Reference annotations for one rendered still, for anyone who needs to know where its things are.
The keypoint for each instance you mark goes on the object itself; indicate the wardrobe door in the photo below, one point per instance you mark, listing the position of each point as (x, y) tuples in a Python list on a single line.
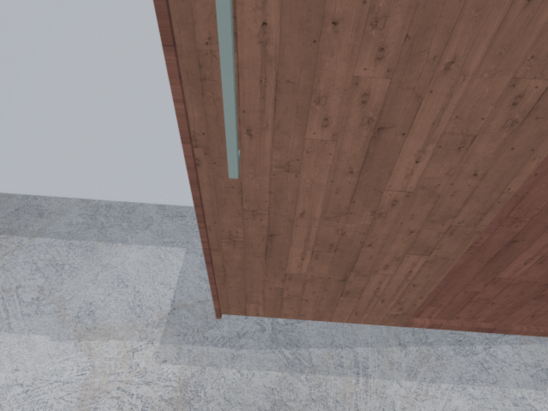
[(378, 139), (503, 277)]

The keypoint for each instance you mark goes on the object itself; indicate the handle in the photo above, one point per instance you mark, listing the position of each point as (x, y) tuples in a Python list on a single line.
[(227, 64)]

